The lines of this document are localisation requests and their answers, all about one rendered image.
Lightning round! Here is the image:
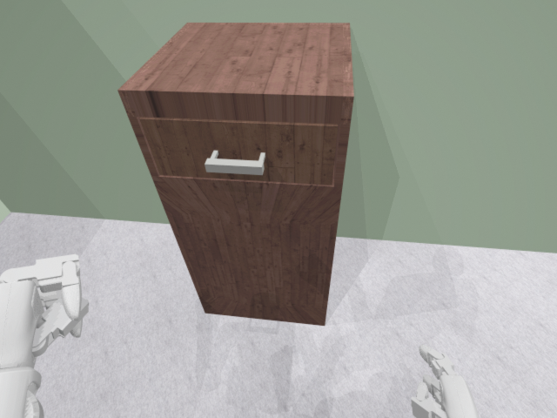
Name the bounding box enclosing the left robot hand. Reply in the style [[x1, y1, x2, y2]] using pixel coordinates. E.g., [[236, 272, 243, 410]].
[[0, 254, 89, 369]]

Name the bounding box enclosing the drawer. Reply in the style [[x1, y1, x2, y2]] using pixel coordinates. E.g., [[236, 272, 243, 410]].
[[139, 117, 338, 185]]

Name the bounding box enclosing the handle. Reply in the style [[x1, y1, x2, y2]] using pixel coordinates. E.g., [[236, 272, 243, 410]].
[[205, 151, 265, 175]]

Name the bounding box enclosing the cabinet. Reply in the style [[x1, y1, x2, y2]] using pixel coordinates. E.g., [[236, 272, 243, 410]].
[[117, 23, 354, 326]]

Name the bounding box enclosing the right robot hand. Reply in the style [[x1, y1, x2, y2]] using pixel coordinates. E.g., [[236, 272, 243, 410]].
[[411, 345, 479, 418]]

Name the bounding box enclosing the left robot forearm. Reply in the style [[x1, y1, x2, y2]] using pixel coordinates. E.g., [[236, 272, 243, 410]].
[[0, 367, 44, 418]]

